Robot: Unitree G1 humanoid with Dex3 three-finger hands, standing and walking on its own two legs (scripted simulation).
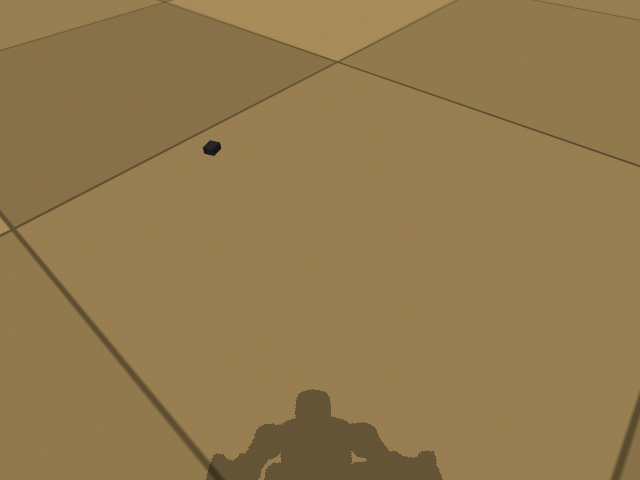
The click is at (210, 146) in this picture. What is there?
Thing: small box
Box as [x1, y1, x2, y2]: [203, 140, 220, 155]
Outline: 210,140 203,147 204,153 214,155 219,150 220,145 219,142
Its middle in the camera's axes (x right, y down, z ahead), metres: -0.61 -0.52 +2.17
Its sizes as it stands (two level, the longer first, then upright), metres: 0.077 0.064 0.041
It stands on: the floor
